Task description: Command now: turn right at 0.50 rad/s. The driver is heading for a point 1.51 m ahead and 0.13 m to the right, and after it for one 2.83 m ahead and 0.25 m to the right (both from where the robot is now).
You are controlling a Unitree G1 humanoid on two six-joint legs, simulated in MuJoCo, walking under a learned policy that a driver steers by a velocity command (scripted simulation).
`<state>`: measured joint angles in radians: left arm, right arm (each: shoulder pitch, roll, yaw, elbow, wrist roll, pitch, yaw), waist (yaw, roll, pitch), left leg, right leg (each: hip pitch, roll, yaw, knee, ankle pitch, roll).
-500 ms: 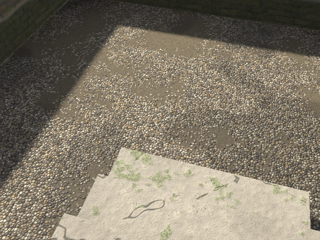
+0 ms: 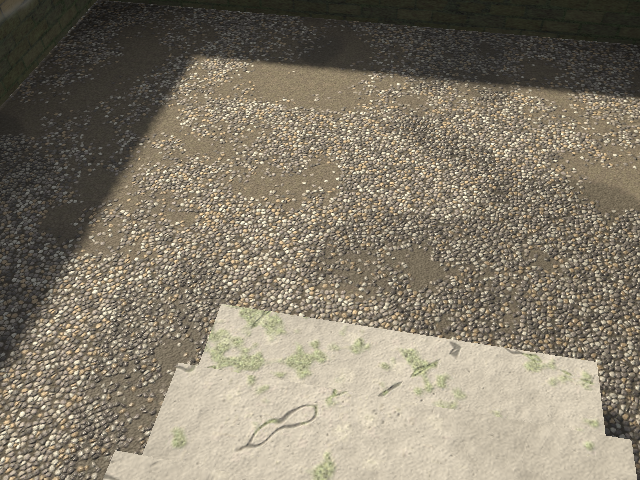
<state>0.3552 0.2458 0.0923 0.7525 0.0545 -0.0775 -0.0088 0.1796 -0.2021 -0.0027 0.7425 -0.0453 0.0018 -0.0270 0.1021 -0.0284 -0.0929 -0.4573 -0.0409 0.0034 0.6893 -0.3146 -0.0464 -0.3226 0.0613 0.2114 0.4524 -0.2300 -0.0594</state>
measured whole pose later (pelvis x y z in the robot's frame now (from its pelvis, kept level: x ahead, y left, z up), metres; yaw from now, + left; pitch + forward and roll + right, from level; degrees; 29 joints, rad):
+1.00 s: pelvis +0.15 -0.10 -0.05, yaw -19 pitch +4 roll -1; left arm 0.36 0.18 0.04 0.99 0.05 -0.11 -0.05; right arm 0.35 -0.21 -0.07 1.01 -0.09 -0.08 0.03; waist 0.02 0.01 -0.06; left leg -0.61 -0.01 -0.04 1.37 -0.40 0.16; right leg -0.42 -0.05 -0.10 0.84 -0.49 -0.02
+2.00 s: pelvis +0.66 -0.27 -0.37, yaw +15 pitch +2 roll -3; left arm 0.55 0.16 -0.03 1.07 0.12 -0.14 0.00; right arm 0.24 -0.22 0.01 0.88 -0.05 -0.07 0.10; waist 0.04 0.06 -0.06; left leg -0.98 0.07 -0.09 1.19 0.15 0.09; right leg -0.21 0.04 -0.26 0.53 -0.37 -0.08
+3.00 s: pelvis +1.17 -0.09 -0.59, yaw +5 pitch +2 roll -2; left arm 0.51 0.14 -0.03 1.01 0.07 -0.15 -0.02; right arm 0.05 -0.20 0.06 0.79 -0.13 -0.07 0.06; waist 0.12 0.03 -0.04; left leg -0.79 0.11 -0.09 0.86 0.27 -0.04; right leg -0.29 0.18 0.08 0.91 -0.65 -0.13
